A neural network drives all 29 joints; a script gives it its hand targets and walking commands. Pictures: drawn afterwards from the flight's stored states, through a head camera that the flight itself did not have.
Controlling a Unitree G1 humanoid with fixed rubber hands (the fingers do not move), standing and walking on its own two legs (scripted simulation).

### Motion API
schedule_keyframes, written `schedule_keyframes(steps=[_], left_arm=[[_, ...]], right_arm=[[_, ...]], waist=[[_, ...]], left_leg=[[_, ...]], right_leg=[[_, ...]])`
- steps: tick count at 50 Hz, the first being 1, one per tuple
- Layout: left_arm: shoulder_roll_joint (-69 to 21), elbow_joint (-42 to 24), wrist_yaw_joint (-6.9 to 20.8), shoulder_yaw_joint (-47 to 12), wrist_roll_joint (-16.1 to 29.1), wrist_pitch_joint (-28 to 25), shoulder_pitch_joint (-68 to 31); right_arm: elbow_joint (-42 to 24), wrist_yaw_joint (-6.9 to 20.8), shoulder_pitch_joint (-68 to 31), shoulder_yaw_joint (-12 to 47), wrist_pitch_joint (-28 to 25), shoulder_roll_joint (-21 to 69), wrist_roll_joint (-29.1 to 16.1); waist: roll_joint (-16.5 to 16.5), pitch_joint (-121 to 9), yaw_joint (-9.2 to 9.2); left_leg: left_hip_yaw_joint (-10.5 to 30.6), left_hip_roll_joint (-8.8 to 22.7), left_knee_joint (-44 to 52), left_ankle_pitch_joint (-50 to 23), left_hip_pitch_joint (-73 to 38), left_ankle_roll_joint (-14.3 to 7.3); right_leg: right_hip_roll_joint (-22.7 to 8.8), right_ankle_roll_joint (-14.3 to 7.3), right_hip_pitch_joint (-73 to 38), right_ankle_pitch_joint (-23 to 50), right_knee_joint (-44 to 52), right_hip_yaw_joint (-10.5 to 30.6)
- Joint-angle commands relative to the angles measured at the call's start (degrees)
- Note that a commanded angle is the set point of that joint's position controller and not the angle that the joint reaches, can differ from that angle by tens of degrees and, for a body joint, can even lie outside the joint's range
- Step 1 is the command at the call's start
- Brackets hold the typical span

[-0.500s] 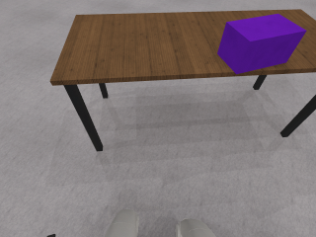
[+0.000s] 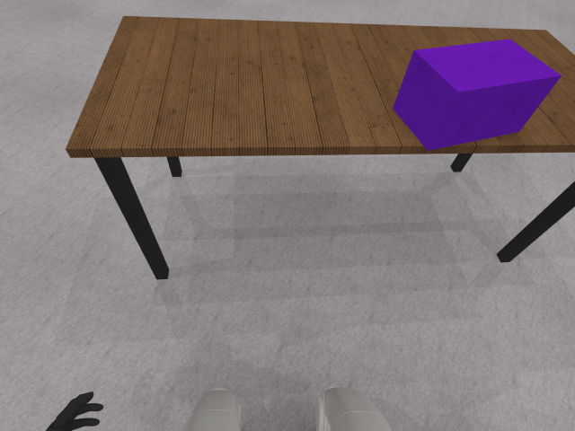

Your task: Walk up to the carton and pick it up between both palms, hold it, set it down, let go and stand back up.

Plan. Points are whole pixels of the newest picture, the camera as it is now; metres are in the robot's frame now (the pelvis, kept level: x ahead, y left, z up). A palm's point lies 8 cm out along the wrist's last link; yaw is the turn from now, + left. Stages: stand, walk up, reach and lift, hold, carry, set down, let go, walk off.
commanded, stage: walk up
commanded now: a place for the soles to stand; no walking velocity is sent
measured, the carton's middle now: (469, 93) +0.81 -0.40 +0.02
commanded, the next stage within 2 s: none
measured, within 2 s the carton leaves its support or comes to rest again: neither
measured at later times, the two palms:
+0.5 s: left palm out of the picture +0.11 +0.28 -0.11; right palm out of the picture +0.13 -0.35 -0.09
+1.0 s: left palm (151, 420) +0.13 +0.21 -0.11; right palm out of the picture +0.17 -0.43 -0.09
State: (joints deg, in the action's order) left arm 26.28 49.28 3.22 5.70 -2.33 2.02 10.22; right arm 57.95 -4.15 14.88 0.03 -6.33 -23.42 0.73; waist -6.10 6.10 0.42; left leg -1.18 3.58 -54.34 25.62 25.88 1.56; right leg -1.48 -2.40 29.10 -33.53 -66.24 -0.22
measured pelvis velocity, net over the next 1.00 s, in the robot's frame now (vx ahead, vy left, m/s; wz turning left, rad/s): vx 0.11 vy -0.10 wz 0.02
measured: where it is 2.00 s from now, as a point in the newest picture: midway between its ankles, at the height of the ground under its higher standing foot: outside the picture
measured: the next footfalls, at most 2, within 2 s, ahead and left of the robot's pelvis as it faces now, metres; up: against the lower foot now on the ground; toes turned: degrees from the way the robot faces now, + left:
right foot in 0.06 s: +0.08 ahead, -0.13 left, +0.00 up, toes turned -2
left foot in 0.38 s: +0.16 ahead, +0.10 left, +0.00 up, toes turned +4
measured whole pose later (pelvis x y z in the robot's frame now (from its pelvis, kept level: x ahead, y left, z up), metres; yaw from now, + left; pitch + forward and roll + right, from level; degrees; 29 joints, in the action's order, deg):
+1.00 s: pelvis +0.11 -0.10 +0.00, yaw +1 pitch -2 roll +1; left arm 21.0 49.3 2.9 5.9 -1.9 0.7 17.6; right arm 56.1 -4.0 12.8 0.0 -4.5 -25.3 0.7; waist -2.2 6.9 0.6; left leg -1.2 1.3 -62.8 28.7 31.3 -1.7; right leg -0.4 -2.6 23.4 -30.2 -56.0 -3.4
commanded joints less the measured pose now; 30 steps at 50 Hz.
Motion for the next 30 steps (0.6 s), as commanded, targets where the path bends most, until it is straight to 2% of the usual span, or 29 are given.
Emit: schedule_keyframes(steps=[1,2,3,4,5,6,7,8,9,10,11,12,13,15,16,17,18,19,20,21,22,23,24,25,26,27,28,29,30], left_arm=[[11.41,-2.36,-0.50,5.28,0.58,-2.83,6.39],[13.42,1.53,-0.96,6.43,0.16,-3.62,15.48],[17.65,3.40,-1.58,7.69,-0.69,-3.72,21.47],[21.22,-0.68,-1.82,7.60,0.09,-3.93,15.05],[20.79,-1.73,-1.72,7.04,0.94,-3.69,10.73],[19.58,-2.01,-1.91,6.60,0.88,-3.86,9.49],[17.82,-1.92,-2.32,6.30,0.97,-3.92,8.20],[15.13,-3.16,-2.69,5.62,1.41,-4.26,8.79],[14.55,-1.60,-2.74,5.56,1.65,-4.18,9.14],[13.94,-2.87,-2.76,5.60,1.34,-4.18,9.12],[13.20,-3.72,-2.84,5.30,0.76,-3.98,8.87],[13.28,-4.19,-3.01,5.34,0.67,-3.87,10.72],[12.70,-4.66,-3.05,5.26,0.85,-3.78,10.21],[12.33,-5.13,-2.78,5.21,0.37,-3.60,10.10],[12.06,-5.87,-2.65,5.08,0.55,-3.25,9.41],[11.88,-6.63,-2.51,4.92,0.82,-2.79,6.70],[10.53,-8.35,-2.11,3.81,1.43,-2.46,1.69],[6.49,-10.02,-1.82,3.54,1.09,-2.70,1.79],[1.59,-9.41,-1.85,1.84,1.03,-2.88,5.02],[9.56,-10.09,-1.94,3.32,0.24,-1.90,-0.48],[11.63,-9.67,-2.06,3.58,-0.05,-1.55,-3.31],[10.56,-8.58,-1.86,3.68,0.51,-1.61,-2.69],[9.86,-8.20,-1.48,3.15,0.05,-1.38,-1.07],[9.73,-6.84,-1.04,3.96,-0.32,-1.34,-0.80],[9.29,-6.21,-0.62,4.38,-0.12,-1.25,2.10],[9.19,-5.65,-0.64,4.27,-0.03,-0.94,1.98],[9.07,-5.55,-0.37,4.66,-0.32,-0.73,1.96],[9.18,-5.78,-0.17,4.68,-0.10,-0.61,1.34],[9.85,-6.31,-0.14,4.66,-0.24,-1.12,0.67]], right_arm=[[-4.66,-0.87,-5.09,-8.03,-1.01,-22.72,0.79],[-5.54,-0.75,-6.56,-6.87,-0.23,-18.15,0.54],[-5.80,-0.48,-7.47,-4.34,0.49,-10.83,0.36],[-6.85,-1.36,-8.20,-3.16,0.98,-9.59,-0.11],[-6.75,-1.18,-11.15,-4.73,0.80,-15.27,-0.56],[-5.67,-0.64,-9.54,-4.93,0.34,-17.46,-0.57],[-4.62,-0.44,-7.51,-5.04,0.07,-16.49,-0.86],[-3.95,-0.13,-4.40,-4.41,-0.21,-15.64,-0.83],[-3.91,0.19,-3.67,-4.37,0.06,-14.85,-1.02],[-4.35,0.28,-1.89,-4.66,0.20,-14.51,-1.07],[-5.03,-0.01,-5.16,-4.52,0.25,-14.85,-1.07],[-6.44,0.12,-6.90,-4.18,0.17,-14.52,-0.84],[-5.74,-0.23,-7.19,-4.27,0.43,-14.58,-0.92],[-6.52,-0.25,-4.73,-4.18,-0.38,-13.84,-1.42],[-5.98,-0.39,-4.33,-4.54,-0.89,-13.18,-0.95],[-4.00,-0.61,0.84,-5.03,-1.20,-13.81,-1.28],[-1.49,-1.04,9.63,-5.70,-1.66,-14.00,-1.68],[-0.48,-1.46,19.06,-8.17,-2.41,-19.71,-0.81],[-1.22,-2.03,17.93,-9.25,-2.20,-24.75,0.42],[-0.67,-2.33,14.22,-9.91,-1.66,-26.90,-1.22],[-1.80,-2.49,11.93,-10.07,-1.43,-26.36,-1.42],[-2.02,-2.60,8.86,-9.13,-1.26,-24.86,-0.60],[-2.73,-2.66,6.61,-8.27,-1.34,-22.84,-0.65],[-2.14,-2.53,6.68,-8.28,-1.38,-21.48,0.05],[-2.20,-2.37,5.75,-8.06,-1.64,-21.16,-0.03],[-3.34,-2.17,4.81,-7.91,-1.57,-21.02,0.54],[-3.11,-1.91,3.99,-8.26,-1.43,-22.23,0.40],[-4.06,-2.04,2.39,-8.27,-1.61,-22.82,1.24],[-3.52,-2.21,1.43,-8.58,-1.63,-22.82,1.31]], waist=[[20.37,-5.57,3.80],[7.50,-8.76,8.92],[-9.37,-7.22,11.74],[-13.68,-3.00,9.89],[-4.51,-0.35,9.20],[2.48,3.16,6.71],[2.03,2.56,5.24],[3.01,-0.15,4.28],[-0.16,-2.01,4.01],[-5.17,-4.77,3.48],[-4.64,-2.89,5.04],[-4.37,-0.68,5.36],[-5.25,1.41,5.38],[-4.54,-1.37,4.12],[-7.70,-1.62,4.18],[-5.56,-4.11,0.71],[-1.72,-8.30,-4.13],[6.82,-16.96,-8.16],[19.18,-15.69,-5.00],[14.42,-15.04,-7.48],[10.32,-8.41,-7.76],[10.68,-4.61,-5.51],[8.66,-2.29,-3.15],[8.48,-0.33,-2.89],[9.42,-1.58,-1.76],[12.91,-3.83,-1.13],[14.63,-6.29,-1.31],[18.16,-5.78,-1.13],[16.41,-3.88,-0.96]], left_leg=[[19.94,14.40,11.25,-3.20,-0.52,-12.75],[12.49,7.97,-2.26,-4.52,10.00,-8.78],[-2.30,-2.98,-23.23,6.91,28.55,-4.50],[3.33,-6.51,-27.58,11.63,35.48,-3.30],[5.65,-3.88,-26.38,8.05,33.54,-4.09],[4.71,-2.28,-24.86,5.16,33.83,-4.45],[3.51,-0.63,-23.66,3.46,30.91,-4.22],[0.07,0.10,-21.35,0.81,26.65,-3.75],[0.28,-0.49,-19.00,0.82,23.67,-4.21],[-0.19,-0.48,-17.75,2.39,23.09,-3.89],[-0.66,0.48,-13.24,4.01,23.37,-3.96],[-3.00,-0.55,-9.68,3.58,21.98,-3.84],[-1.78,0.46,-7.02,4.20,21.90,-3.82],[-5.23,-1.45,1.00,5.01,15.82,-4.42],[-6.42,-1.79,4.07,5.76,10.36,-4.19],[-7.53,-3.66,10.33,2.37,0.74,-4.95],[-5.60,-3.64,20.19,-10.17,-16.14,-5.83],[13.50,6.84,22.55,-11.40,-30.91,-9.47],[38.21,20.01,26.81,-11.56,-35.89,-13.76],[48.11,24.24,31.77,3.97,-33.42,-20.89],[47.36,24.26,31.79,3.12,-27.29,-22.13],[39.93,22.42,29.13,-2.32,-25.00,-20.94],[34.93,19.62,27.39,-7.30,-20.76,-19.05],[30.71,17.24,28.00,-6.14,-15.39,-16.28],[30.46,17.17,26.48,-8.36,-15.00,-16.56],[28.74,16.18,25.54,-8.46,-11.82,-16.09],[27.02,16.27,25.51,-3.51,-12.76,-15.94],[27.04,16.91,25.05,0.91,-10.61,-16.16],[28.79,18.24,23.22,-2.52,-6.54,-17.07]], right_leg=[[-5.86,0.66,-3.47,5.21,22.28,8.15],[-3.36,0.95,-18.48,2.07,30.62,9.60],[-9.13,-0.62,-29.87,-10.24,42.87,24.57],[-14.89,-0.90,-23.50,-13.39,54.32,41.47],[-17.94,-1.22,-20.05,-13.47,57.07,44.74],[-17.07,-2.86,-20.56,-4.83,53.04,43.44],[-14.08,-1.25,-23.75,7.19,48.03,33.04],[-11.49,-1.05,-24.99,25.72,43.10,27.79],[-10.01,1.07,-25.12,32.16,41.89,23.31],[-11.06,-0.09,-29.50,37.01,40.44,26.08],[-10.41,-2.54,-29.50,40.21,37.88,23.06],[-9.94,-3.09,-25.83,41.41,39.47,21.97],[-9.11,-3.96,-26.74,41.73,37.94,21.71],[-10.34,-7.00,-24.70,48.33,35.23,18.61],[-10.51,-9.78,-20.01,46.67,33.18,18.18],[-7.66,-8.48,-15.48,48.97,27.60,13.07],[-4.91,-7.70,-6.18,49.65,15.48,7.33],[-1.34,-3.24,3.68,39.01,-4.21,4.81],[2.01,-0.22,18.19,2.33,-9.45,4.22],[-0.06,0.03,21.87,-3.53,-11.60,7.99],[-2.24,1.54,23.01,-1.56,-14.25,7.92],[-2.32,1.44,23.40,0.39,-13.85,7.31],[-3.59,1.61,21.48,1.80,-10.86,7.65],[-4.71,0.51,18.04,2.45,-6.88,5.68],[-4.65,0.63,15.38,2.70,-6.29,6.24],[-4.41,0.73,11.58,1.09,-4.97,5.94],[-5.26,0.29,11.00,1.62,-2.95,5.46],[-5.86,0.62,10.30,-2.08,0.18,6.50],[-7.01,0.39,9.32,-0.49,1.57,7.95]])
